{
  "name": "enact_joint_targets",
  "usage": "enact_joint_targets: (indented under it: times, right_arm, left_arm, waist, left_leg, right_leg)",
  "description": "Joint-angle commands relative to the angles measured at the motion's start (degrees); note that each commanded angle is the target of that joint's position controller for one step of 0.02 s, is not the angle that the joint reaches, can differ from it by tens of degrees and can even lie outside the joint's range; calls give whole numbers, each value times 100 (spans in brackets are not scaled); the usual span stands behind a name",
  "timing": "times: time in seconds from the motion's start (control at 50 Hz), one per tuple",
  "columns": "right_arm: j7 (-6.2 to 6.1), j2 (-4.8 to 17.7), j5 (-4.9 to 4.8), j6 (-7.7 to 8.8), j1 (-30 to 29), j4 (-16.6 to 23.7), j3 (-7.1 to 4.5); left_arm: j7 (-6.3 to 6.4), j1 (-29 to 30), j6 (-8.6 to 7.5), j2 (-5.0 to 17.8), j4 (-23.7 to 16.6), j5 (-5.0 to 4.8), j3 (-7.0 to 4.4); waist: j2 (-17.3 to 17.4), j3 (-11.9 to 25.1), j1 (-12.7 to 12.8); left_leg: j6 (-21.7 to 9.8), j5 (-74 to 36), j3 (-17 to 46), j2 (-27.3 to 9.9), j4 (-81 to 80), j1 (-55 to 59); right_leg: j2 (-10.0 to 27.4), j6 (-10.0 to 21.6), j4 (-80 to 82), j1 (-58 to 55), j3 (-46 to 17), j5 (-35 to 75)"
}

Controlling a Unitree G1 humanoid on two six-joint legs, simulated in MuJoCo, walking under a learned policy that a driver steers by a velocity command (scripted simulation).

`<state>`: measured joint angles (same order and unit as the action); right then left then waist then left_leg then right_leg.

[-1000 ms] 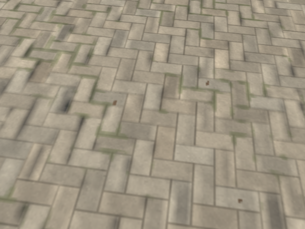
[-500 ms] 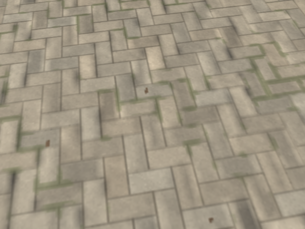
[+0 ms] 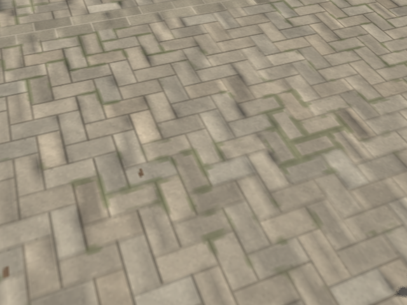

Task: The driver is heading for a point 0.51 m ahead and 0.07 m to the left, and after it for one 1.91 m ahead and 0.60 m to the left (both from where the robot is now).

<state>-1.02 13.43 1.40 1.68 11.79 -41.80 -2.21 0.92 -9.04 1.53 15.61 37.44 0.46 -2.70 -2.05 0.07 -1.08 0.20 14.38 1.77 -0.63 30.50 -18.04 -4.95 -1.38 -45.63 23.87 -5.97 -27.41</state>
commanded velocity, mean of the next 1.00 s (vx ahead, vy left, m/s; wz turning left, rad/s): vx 0.06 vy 0.00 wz -0.03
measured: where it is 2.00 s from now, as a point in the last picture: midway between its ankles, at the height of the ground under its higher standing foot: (204, 298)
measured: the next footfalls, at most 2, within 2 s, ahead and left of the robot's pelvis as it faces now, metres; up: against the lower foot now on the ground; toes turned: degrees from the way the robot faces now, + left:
right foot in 0.14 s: +0.03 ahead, -0.14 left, +0.00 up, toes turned +3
right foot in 1.42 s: +0.43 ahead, -0.13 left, +0.00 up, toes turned -1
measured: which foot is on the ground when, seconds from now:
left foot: down 0.00-1.00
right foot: up 0.00-0.12, down 0.14-0.94, up 0.96-1.00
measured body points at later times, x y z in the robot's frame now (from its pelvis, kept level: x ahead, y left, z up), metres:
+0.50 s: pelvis +0.00 -0.02 +0.00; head +0.01 -0.02 +0.45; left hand +0.12 +0.22 -0.12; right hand +0.11 -0.28 -0.13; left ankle +0.02 +0.13 -0.73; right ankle -0.01 -0.14 -0.73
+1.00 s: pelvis +0.05 +0.01 -0.01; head +0.05 +0.03 +0.44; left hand +0.10 +0.27 -0.15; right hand +0.08 -0.26 -0.13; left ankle +0.03 +0.10 -0.74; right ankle -0.02 -0.14 -0.70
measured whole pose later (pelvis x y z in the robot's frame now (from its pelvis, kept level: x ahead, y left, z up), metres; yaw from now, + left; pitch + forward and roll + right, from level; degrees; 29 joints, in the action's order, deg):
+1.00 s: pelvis +0.05 +0.01 -0.01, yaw +0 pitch +0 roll +0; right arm 0.4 12.9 -0.7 6.0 18.5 -56.7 -3.5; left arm 1.5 -18.8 -1.8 14.0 52.0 -2.0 -3.3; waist -2.0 0.4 -0.9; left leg -3.1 18.9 -2.2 0.9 33.1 -13.2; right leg -0.3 1.2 -46.7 15.0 -4.3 -26.8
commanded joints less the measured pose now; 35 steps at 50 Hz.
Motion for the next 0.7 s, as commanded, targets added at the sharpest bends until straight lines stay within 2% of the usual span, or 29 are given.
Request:
enact_joint_targets:
  times: [0.02,0.06,0.1,0.12,0.14,0.16,0.18,0.2,0.22,0.26,0.34,0.5,0.7]
  right_arm:
    - [-37,948,-95,49,-389,399,-232]
    - [-10,825,-96,-41,-369,354,-211]
    - [9,763,-141,-108,-306,304,-182]
    - [22,724,-170,-108,-197,268,-167]
    - [41,680,-156,-71,-43,229,-147]
    - [77,617,-66,-8,8,238,-113]
    - [118,520,-15,52,251,217,-93]
    - [119,628,18,66,-42,173,-96]
    - [116,653,-6,57,-236,187,-114]
    - [59,599,-36,-4,-298,167,-107]
    - [-3,555,-62,-41,-197,33,-116]
    - [-65,536,-88,-66,-65,-344,-145]
    - [-145,528,-117,-96,124,-891,-169]
  left_arm:
    - [18,-118,24,429,-279,-31,-190]
    - [-7,-76,18,146,-220,-74,-92]
    - [-27,-175,14,140,-111,-104,-107]
    - [-40,-182,15,182,-72,-78,-115]
    - [-39,-124,20,320,-110,-14,-132]
    - [-9,-112,26,592,-186,46,-175]
    - [-11,-64,33,764,-64,38,-235]
    - [-51,-41,13,472,-93,39,-189]
    - [-65,-44,-19,332,-48,77,-138]
    - [-52,-45,-101,389,-6,70,-137]
    - [-6,-195,-188,321,107,42,-97]
    - [29,-346,-229,227,327,21,-63]
    - [56,-489,-239,133,768,-5,-57]
  waist:
    - [1008,427,201]
    - [1175,480,119]
    - [1296,568,164]
    - [1261,550,158]
    - [1109,568,94]
    - [658,626,-5]
    - [-186,612,-286]
    - [-168,475,-35]
    - [-103,291,0]
    - [-112,87,14]
    - [-112,25,4]
    - [112,-27,30]
    - [156,-87,30]
  left_leg:
    - [-1119,-2875,1308,-1371,-837,753]
    - [-997,-3110,899,-1056,-695,779]
    - [-934,-2882,757,-919,-534,858]
    - [-808,-2469,741,-842,-520,806]
    - [-588,-1866,784,-799,-536,634]
    - [-336,-1209,623,-628,-361,320]
    - [-99,-542,200,-236,-421,318]
    - [82,-337,40,-152,-280,532]
    - [120,-356,15,-146,-243,533]
    - [85,-584,29,-162,-181,518]
    - [85,-630,33,-159,-168,594]
    - [179,-698,32,-155,-213,624]
    - [196,-761,19,-156,-294,660]
  right_leg:
    - [432,-273,-438,151,49,-231]
    - [412,-303,416,-300,334,173]
    - [351,-253,1585,-832,538,1083]
    - [340,-172,2182,-1145,544,1697]
    - [501,-62,2311,-1476,311,2117]
    - [910,95,2125,-1803,-76,3040]
    - [949,361,1822,-1567,-107,2648]
    - [876,454,1957,-1147,-137,1955]
    - [858,416,2056,-950,-162,1654]
    - [806,321,2079,-773,-118,1657]
    - [771,276,2052,-703,-94,1652]
    - [708,297,2032,-782,-47,1684]
    - [619,281,2072,-888,75,1817]
Keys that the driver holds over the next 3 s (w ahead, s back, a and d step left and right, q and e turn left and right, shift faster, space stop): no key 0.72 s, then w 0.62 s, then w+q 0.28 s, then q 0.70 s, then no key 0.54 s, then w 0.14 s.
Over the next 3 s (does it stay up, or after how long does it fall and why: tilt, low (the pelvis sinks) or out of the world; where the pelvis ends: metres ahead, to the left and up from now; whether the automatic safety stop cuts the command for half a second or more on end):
stays up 0.61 0.01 0.00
